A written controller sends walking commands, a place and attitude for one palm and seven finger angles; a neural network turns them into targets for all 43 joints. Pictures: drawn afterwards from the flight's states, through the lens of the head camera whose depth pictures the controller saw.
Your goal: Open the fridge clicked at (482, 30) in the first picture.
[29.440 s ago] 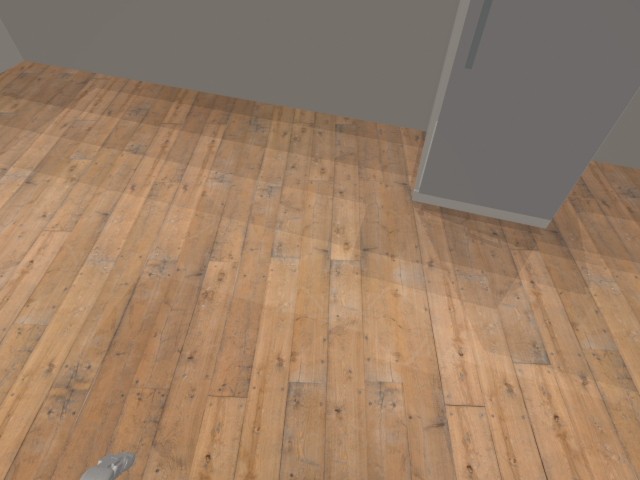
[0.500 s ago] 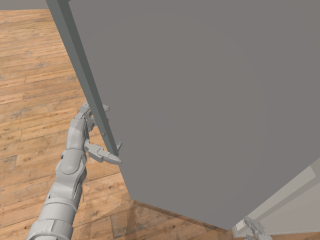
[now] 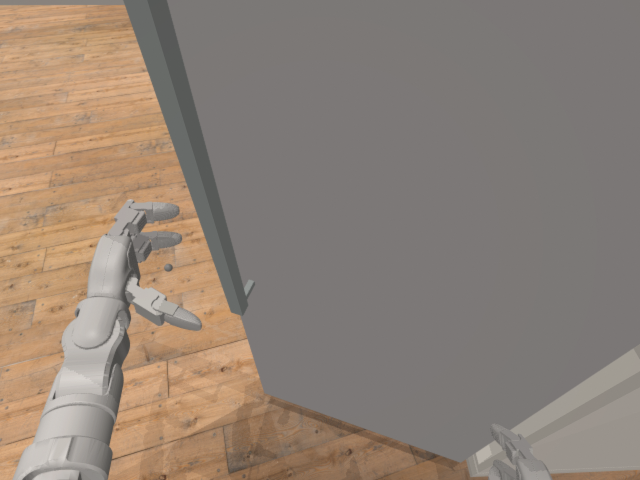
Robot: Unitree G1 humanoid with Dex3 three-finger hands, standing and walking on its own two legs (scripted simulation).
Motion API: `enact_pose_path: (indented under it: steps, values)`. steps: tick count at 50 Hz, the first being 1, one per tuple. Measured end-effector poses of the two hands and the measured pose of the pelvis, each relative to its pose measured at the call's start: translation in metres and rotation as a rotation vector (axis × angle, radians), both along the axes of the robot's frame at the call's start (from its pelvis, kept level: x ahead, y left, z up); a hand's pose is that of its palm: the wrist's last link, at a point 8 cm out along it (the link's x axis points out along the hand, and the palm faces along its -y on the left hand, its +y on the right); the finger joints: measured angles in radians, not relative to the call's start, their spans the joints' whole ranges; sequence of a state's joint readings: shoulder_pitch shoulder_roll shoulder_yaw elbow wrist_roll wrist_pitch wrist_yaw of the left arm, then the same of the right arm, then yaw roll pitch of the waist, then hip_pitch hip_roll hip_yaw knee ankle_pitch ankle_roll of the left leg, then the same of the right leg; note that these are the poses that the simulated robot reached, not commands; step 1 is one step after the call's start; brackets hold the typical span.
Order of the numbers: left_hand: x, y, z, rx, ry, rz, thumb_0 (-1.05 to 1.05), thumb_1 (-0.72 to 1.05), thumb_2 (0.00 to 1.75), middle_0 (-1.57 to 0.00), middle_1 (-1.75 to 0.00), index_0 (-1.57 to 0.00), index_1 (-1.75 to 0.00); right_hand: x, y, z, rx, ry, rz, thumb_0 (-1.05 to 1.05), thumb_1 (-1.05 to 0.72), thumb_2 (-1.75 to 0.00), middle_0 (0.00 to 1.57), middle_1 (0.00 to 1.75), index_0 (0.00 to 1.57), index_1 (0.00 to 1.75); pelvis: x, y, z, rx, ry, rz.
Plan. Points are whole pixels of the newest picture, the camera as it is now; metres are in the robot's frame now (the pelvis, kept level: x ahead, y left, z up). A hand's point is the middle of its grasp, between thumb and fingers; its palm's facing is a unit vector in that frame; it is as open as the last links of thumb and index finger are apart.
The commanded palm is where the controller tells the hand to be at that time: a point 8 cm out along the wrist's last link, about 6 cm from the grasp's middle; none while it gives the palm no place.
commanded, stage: slip the hand off the handle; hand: left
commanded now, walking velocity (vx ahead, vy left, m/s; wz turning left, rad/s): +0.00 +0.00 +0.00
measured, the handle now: (217, 196) +0.39 +0.15 +0.16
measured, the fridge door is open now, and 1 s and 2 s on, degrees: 69 69 69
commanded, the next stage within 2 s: draw the hand back to the body in 0.78 s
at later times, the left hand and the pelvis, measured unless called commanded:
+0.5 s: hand (131, 312) +0.28 +0.24 +0.08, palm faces +0.17 -0.96 -0.22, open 14.7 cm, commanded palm +0.24 +0.28 +0.09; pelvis +0.00 +0.00 +0.00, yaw +0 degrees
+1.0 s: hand (107, 363) +0.22 +0.24 +0.09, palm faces +0.08 -0.99 -0.11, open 14.7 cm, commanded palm +0.19 +0.29 +0.10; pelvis -0.01 -0.01 -0.01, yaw +3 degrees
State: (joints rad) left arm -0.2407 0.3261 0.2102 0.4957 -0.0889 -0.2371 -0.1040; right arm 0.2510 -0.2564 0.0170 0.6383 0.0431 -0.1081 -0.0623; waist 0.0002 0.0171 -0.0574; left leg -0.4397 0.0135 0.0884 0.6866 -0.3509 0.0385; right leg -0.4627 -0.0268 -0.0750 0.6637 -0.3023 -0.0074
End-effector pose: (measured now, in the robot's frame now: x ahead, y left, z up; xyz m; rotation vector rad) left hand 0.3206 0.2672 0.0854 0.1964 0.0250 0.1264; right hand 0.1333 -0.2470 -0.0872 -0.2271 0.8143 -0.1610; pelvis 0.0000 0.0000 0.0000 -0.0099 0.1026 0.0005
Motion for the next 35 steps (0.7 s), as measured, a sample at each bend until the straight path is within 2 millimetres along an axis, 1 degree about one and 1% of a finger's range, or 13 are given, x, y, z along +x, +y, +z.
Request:
enact_pose_path:
  steps: [4,8,10,14,19,25,28,35]
  values:
    - [-0.001,0.015,0.006,0.014,-0.036,0.031,-0.02,-0.54,0.20,-0.25,-1.15,-0.25,-1.15,-0.007,0.001,-0.001,-0.001,0.016,-0.006,0.01,-0.91,-0.89,0.21,0.30,0.20,0.30,0.000,0.000,-0.001,-0.002,0.001,-0.002]
    - [-0.004,0.028,0.010,0.025,-0.027,0.033,-0.02,-0.54,0.20,-0.25,-1.15,-0.25,-1.15,-0.013,0.001,-0.004,0.000,0.032,-0.013,0.01,-0.91,-0.89,0.21,0.30,0.20,0.30,-0.001,0.001,-0.001,-0.006,0.003,0.000]
    - [-0.010,0.027,0.009,0.021,-0.017,0.011,-0.02,-0.54,0.20,-0.25,-1.15,-0.25,-1.15,-0.015,0.001,-0.004,0.004,0.031,-0.015,0.01,-0.91,-0.89,0.21,0.30,0.20,0.30,-0.001,0.003,-0.001,-0.008,0.004,0.001]
    - [-0.026,0.017,0.002,0.001,0.003,-0.031,-0.02,-0.54,0.20,-0.25,-1.15,-0.25,-1.15,-0.013,0.002,-0.004,0.007,0.017,-0.013,0.01,-0.91,-0.89,0.21,0.30,0.20,0.30,-0.001,0.006,-0.001,-0.008,0.001,0.001]
    - [-0.045,0.012,-0.007,-0.004,0.008,-0.006,-0.02,-0.54,0.20,-0.25,-1.15,-0.25,-1.15,-0.003,0.005,0.001,0.003,-0.023,0.005,0.01,-0.91,-0.89,0.21,0.30,0.20,0.30,-0.003,0.005,-0.002,-0.005,-0.009,0.001]
    - [-0.068,0.020,0.004,0.033,-0.042,0.035,-0.02,-0.54,0.20,-0.25,-1.15,-0.25,-1.15,0.016,0.011,0.010,0.008,-0.094,0.040,0.01,-0.91,-0.89,0.21,0.30,0.20,0.30,-0.003,0.001,-0.002,-0.007,-0.022,0.007]
    - [-0.080,0.023,0.008,0.035,-0.038,0.036,-0.02,-0.54,0.20,-0.25,-1.15,-0.25,-1.15,0.025,0.014,0.013,0.018,-0.130,0.055,0.01,-0.91,-0.89,0.21,0.30,0.20,0.30,-0.003,0.000,-0.002,-0.009,-0.028,0.013]
    - [-0.107,0.020,0.001,0.017,0.025,0.030,-0.02,-0.54,0.20,-0.25,-1.15,-0.25,-1.15,0.041,0.018,0.018,0.028,-0.189,0.086,0.01,-0.91,-0.89,0.21,0.30,0.20,0.30,-0.002,-0.003,-0.002,-0.008,-0.032,0.022]
